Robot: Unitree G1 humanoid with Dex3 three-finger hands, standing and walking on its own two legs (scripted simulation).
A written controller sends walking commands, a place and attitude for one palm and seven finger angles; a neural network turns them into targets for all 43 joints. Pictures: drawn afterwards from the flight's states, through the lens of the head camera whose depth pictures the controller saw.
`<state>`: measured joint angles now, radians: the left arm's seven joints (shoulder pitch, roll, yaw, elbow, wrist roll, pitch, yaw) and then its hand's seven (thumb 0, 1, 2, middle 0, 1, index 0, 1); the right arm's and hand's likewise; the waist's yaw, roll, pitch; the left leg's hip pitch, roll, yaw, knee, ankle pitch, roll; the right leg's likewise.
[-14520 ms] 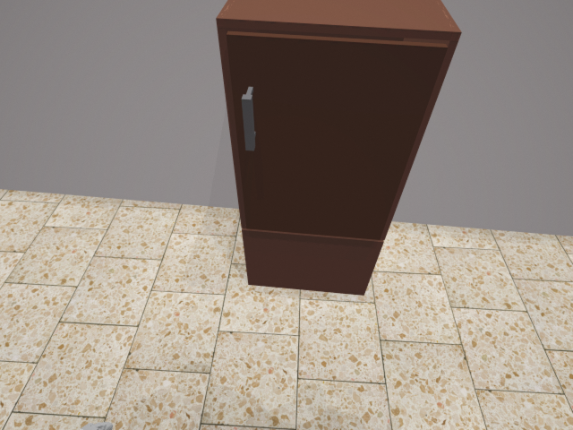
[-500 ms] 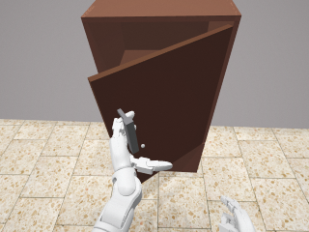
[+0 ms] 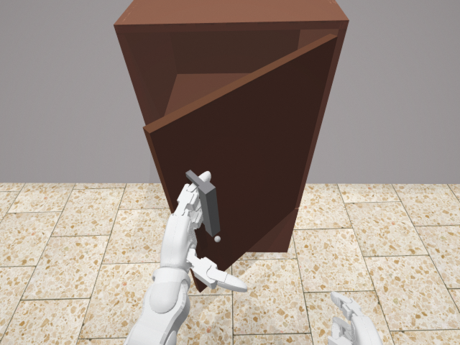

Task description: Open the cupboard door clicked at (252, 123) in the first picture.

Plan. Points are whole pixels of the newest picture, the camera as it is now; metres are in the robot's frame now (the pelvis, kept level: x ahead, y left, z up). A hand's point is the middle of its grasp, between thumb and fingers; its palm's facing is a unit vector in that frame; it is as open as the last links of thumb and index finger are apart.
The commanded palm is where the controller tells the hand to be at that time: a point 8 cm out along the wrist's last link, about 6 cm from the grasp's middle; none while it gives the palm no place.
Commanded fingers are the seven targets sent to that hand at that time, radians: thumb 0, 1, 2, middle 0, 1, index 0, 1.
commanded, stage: slide the hand sideways off the handle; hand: left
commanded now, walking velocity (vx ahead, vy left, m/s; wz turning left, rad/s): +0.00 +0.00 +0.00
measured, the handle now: (202, 204) +0.34 +0.06 +0.08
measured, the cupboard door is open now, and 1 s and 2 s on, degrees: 44 41 41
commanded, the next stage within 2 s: draw the hand back to the body in 0.78 s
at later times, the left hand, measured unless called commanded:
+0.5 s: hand (182, 256) +0.24 +0.09 +0.08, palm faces -0.03 -1.00 -0.02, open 16.2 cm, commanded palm +0.21 +0.15 +0.08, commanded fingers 0.00 -0.50 0.30 -0.15 -0.30 -0.15 -0.30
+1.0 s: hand (157, 274) +0.21 +0.12 +0.08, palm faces -0.03 -1.00 -0.05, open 16.3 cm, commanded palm +0.18 +0.19 +0.09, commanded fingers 0.00 -0.50 0.30 -0.15 -0.30 -0.15 -0.30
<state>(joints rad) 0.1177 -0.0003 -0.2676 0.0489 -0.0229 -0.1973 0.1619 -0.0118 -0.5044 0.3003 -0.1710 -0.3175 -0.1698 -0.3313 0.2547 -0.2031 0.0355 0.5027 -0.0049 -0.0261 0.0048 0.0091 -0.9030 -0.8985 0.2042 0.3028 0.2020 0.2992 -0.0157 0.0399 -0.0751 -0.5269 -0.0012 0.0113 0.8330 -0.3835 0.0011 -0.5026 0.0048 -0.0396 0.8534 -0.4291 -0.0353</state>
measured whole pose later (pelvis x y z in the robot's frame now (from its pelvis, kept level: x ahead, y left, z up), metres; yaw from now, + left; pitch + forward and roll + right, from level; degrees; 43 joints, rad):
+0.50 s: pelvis +0.02 +0.00 +0.00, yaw +1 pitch +7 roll +0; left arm 0.40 0.09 -0.16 -0.21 -0.07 -0.21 0.03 -0.01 -0.50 0.30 -0.19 -0.32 -0.19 -0.32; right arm 0.25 -0.22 0.03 0.45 0.00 -0.06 -0.01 0.01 -0.90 -0.90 0.20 0.30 0.20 0.30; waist 0.00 0.04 -0.09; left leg -0.56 0.00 0.00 0.88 -0.43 -0.01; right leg -0.52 0.01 -0.05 0.88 -0.47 -0.04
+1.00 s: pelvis +0.02 +0.00 -0.02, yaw +1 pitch +8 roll +0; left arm 0.52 0.16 -0.06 -0.32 -0.15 -0.23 -0.09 -0.01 -0.50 0.30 -0.16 -0.30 -0.15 -0.30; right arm 0.27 -0.23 0.03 0.44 0.02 -0.12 -0.04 0.01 -0.90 -0.90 0.20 0.30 0.20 0.30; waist 0.01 0.06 -0.11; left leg -0.63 0.01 -0.02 0.96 -0.46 -0.01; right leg -0.58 0.01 -0.07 0.95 -0.50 -0.04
